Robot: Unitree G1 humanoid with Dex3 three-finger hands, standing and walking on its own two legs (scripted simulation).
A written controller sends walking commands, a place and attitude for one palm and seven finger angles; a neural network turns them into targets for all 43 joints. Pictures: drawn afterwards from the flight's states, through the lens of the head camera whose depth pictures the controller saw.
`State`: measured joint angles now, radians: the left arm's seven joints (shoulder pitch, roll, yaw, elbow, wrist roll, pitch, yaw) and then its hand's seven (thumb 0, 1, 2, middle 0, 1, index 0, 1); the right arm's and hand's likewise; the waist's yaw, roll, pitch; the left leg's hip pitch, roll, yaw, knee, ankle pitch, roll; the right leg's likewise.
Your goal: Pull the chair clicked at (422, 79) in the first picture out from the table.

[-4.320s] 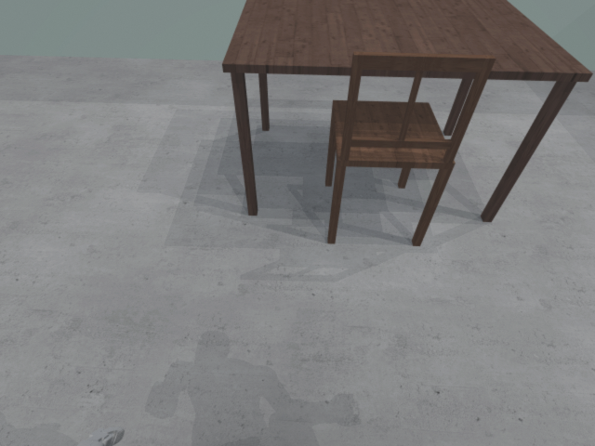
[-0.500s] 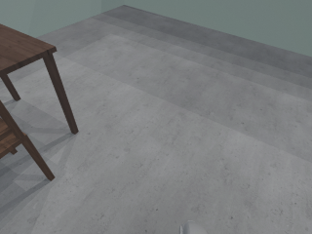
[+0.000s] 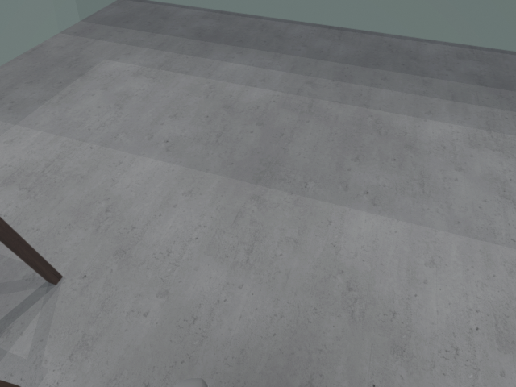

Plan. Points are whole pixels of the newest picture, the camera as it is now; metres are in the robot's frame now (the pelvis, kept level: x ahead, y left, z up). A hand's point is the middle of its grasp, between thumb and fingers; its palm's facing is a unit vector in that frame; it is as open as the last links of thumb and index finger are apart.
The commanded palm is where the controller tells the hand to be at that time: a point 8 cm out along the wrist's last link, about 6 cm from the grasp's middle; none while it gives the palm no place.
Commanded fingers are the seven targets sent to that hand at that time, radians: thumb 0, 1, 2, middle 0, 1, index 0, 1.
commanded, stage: walk to a spot facing it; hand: left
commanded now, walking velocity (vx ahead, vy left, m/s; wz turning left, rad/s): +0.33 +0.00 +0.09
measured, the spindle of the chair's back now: out of the picture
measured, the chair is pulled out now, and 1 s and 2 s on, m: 0.00 0.00 0.00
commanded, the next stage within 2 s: turn to face it in 0.14 s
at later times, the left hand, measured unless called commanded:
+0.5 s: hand (151, 386) +0.16 +0.20 -0.18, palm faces +0.20 -0.97 -0.17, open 7.4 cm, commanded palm none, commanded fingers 0.00 0.90 0.90 -0.20 -0.30 -0.20 -0.30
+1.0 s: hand (170, 302) +0.29 +0.19 -0.13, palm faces +0.39 -0.88 -0.27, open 7.4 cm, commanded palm none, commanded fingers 0.00 0.90 0.90 -0.20 -0.30 -0.20 -0.30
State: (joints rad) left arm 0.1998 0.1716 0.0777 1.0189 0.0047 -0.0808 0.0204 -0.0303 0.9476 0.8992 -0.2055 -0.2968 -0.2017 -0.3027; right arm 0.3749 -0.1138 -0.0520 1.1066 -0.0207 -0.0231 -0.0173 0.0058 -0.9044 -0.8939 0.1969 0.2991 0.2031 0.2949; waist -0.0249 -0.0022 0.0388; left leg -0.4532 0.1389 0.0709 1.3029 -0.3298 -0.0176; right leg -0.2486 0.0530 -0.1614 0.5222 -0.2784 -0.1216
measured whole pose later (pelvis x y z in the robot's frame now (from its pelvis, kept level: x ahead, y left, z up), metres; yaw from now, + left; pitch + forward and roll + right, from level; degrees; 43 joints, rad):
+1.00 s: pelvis +0.27 -0.03 +0.01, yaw +24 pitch +0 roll +2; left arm 0.19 0.16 0.04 0.87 0.02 0.00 0.02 0.00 0.90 0.90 -0.20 -0.30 -0.20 -0.30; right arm 0.22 -0.25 -0.10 0.94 -0.02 0.07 0.02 0.00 -0.91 -0.89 0.19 0.30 0.20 0.29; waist -0.04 0.04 0.05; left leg -0.56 0.00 0.01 1.17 -0.38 -0.07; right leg -0.20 -0.09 -0.16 0.50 -0.30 -0.01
